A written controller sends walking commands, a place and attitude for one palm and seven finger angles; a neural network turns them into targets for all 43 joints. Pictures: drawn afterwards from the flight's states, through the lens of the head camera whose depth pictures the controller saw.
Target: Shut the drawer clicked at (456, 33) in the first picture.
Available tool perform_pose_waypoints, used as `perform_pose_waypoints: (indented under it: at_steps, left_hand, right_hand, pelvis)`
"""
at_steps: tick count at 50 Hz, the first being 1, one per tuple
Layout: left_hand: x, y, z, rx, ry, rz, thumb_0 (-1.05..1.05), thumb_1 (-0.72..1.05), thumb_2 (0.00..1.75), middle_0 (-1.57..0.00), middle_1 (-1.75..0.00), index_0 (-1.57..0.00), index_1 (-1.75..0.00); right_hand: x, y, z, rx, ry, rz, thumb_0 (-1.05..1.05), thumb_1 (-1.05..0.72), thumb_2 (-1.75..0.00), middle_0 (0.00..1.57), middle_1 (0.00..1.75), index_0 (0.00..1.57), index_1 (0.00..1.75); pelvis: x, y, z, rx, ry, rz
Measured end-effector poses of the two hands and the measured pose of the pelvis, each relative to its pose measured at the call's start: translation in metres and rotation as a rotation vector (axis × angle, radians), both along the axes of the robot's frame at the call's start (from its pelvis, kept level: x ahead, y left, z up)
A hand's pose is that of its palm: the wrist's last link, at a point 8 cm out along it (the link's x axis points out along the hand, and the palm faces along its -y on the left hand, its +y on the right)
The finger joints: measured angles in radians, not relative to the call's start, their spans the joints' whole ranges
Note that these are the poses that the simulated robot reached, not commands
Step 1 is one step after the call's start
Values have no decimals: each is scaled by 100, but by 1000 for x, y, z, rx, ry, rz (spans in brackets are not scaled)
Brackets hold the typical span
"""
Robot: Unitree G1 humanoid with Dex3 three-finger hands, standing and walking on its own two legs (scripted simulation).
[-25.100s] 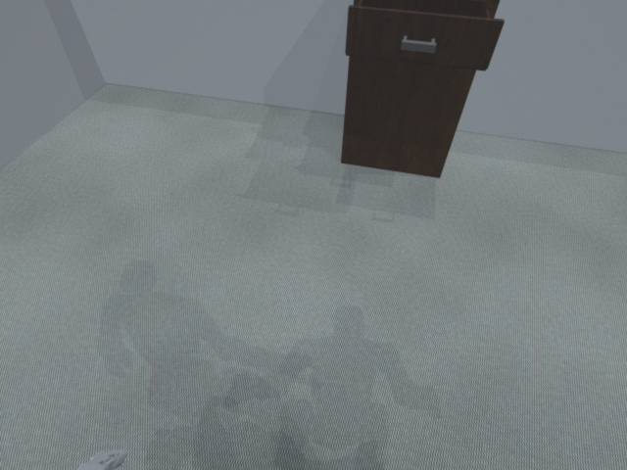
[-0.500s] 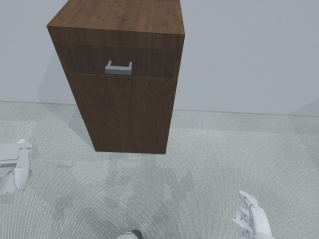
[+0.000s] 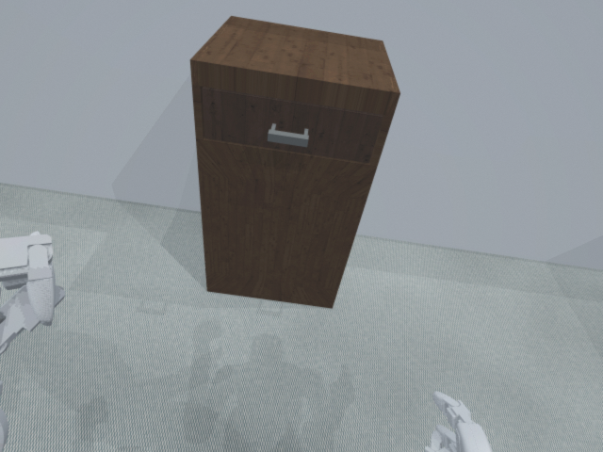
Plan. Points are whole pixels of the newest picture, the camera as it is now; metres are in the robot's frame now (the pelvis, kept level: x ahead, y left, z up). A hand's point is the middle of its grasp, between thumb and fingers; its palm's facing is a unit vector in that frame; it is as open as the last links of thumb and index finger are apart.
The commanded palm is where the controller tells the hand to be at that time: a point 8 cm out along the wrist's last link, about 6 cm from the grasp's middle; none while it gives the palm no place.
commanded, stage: stop stepping back and stand still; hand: left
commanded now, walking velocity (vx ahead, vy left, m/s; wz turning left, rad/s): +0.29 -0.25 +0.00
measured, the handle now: (289, 134) +0.85 +0.11 +0.02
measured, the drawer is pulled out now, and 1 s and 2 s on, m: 0.00 0.00 0.00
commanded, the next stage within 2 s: let the arm hang, fingers relaxed in 1.44 s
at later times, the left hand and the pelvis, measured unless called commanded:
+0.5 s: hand out of the picture +0.10 +0.28 +0.19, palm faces +0.42 -0.85 -0.32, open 3.3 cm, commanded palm +0.03 +0.32 +0.21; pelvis -0.10 +0.04 +0.00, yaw -2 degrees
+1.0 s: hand out of the picture +0.10 +0.28 +0.20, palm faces +0.40 -0.78 -0.49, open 3.3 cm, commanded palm +0.03 +0.32 +0.21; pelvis -0.09 +0.04 +0.02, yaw +1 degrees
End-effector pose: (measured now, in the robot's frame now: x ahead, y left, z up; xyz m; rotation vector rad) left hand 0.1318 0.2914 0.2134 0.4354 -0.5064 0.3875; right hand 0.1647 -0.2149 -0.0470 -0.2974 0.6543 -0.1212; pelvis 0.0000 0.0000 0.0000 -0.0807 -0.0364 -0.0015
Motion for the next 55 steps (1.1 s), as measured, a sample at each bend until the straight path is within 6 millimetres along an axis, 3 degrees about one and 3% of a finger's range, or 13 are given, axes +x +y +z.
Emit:
perform_pose_waypoints:
  at_steps: [3, 5, 11, 16, 20, 22, 25, 30, 34, 38, 45, 51, 55]
  left_hand:
    - [10, 15, -8, -72, 30, 28, 1, 88, 90, -141, -160, -142, -160]
    - [8, 12, -7, -77, 90, -1, 2, 89, 90, -141, -160, -141, -160]
    - [-34, -14, 15, 14, 233, -125, 2, 89, 90, -140, -160, -141, -160]
    - [-73, -2, 24, 184, 129, -77, 2, 88, 90, -141, -160, -141, -160]
    - [-75, 28, 12, 58, 59, 22, 1, 88, 90, -141, -160, -141, -160]
    - [-72, 34, -1, -14, 60, 32, 1, 88, 90, -141, -160, -141, -160]
    - [-69, 28, -11, -24, 94, -10, 2, 89, 90, -141, -160, -141, -160]
    - [-80, 10, 8, 101, 158, -66, 2, 89, 90, -141, -160, -141, -160]
    - [-98, 6, 16, 198, 173, -32, 2, 88, 90, -141, -160, -141, -160]
    - [-102, 22, 13, 133, 200, 48, 1, 88, 90, -141, -160, -141, -160]
    - [-88, 35, -12, 35, 242, 77, 2, 89, 90, -141, -160, -141, -160]
    - [-73, 23, 5, 120, 244, 38, 2, 89, 90, -141, -160, -141, -160]
    - [-67, 23, 4, 116, 291, 31, 2, 89, 90, -140, -160, -141, -160]
  right_hand:
    - [-27, 12, 3, 32, -1, -18, 1, -90, -90, 20, 30, 20, 30]
    - [-49, 20, 12, 63, 11, -30, 1, -90, -90, 20, 30, 20, 30]
    - [-99, 19, 32, 67, 49, -62, 1, -90, -90, 20, 30, 20, 30]
    - [-114, -3, 0, 5, 82, -51, 1, -90, -90, 20, 30, 20, 30]
    - [-130, -8, -4, -19, 105, -118, 1, -90, -90, 20, 30, 20, 30]
    - [-134, -7, -5, -37, 58, -137, 1, -90, -90, 20, 30, 20, 30]
    - [-142, 2, -6, -8, 14, -154, 1, -91, -90, 20, 30, 20, 30]
    - [-159, 24, -7, 92, 53, -124, 1, -91, -90, 20, 30, 20, 30]
    - [-160, 25, -27, 116, 121, -72, 1, -90, -90, 20, 30, 20, 30]
    - [-158, 20, -31, 94, 185, -73, 1, -90, -90, 20, 30, 20, 30]
    - [-130, 17, -18, 36, 92, -83, 1, -90, -90, 20, 30, 20, 30]
    - [-101, 30, -9, 99, 31, -31, 1, -91, -90, 20, 30, 20, 30]
    - [-87, 33, -10, 121, 47, -33, 1, -90, -90, 20, 30, 20, 30]
  pelvis:
    - [-23, 6, 7, 15, -34, -5]
    - [-33, 7, 18, 20, -42, -17]
    - [-55, 11, 45, -5, -12, -19]
    - [-85, 16, 14, 59, 15, -38]
    - [-92, 26, 13, 66, 6, -29]
    - [-93, 36, 7, 62, 6, -26]
    - [-104, 40, 5, 83, -20, -24]
    - [-109, 31, 18, 63, -13, -10]
    - [-114, 25, 10, 83, 8, 5]
    - [-111, 30, 18, 90, 16, 4]
    - [-101, 44, 16, 94, 10, 15]
    - [-93, 37, 21, 85, 26, 26]
    - [-84, 39, 23, 66, 46, 18]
